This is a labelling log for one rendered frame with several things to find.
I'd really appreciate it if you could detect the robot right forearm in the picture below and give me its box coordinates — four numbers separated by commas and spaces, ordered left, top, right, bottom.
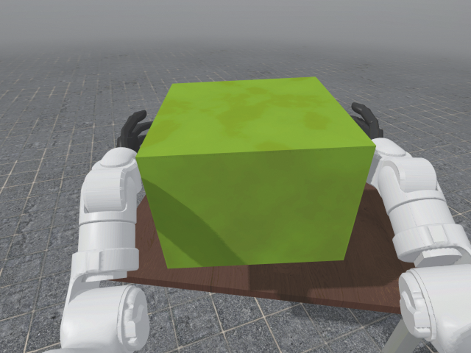
366, 138, 471, 268

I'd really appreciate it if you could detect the robot right hand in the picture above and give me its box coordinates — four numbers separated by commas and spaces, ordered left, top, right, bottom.
351, 102, 383, 140

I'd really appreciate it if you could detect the table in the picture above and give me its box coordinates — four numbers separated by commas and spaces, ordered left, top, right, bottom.
108, 183, 442, 353

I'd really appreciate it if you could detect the carton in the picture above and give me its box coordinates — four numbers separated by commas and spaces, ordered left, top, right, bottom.
135, 76, 376, 268

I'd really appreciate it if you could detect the robot left forearm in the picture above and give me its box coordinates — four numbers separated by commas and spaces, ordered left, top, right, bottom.
60, 147, 142, 348

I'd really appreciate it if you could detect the robot left hand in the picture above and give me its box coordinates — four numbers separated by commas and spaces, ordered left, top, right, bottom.
116, 110, 153, 153

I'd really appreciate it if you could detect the left robot upper arm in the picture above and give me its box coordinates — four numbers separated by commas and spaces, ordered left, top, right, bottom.
42, 285, 150, 353

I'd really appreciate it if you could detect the right robot upper arm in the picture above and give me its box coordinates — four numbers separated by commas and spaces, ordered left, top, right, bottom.
399, 264, 471, 353

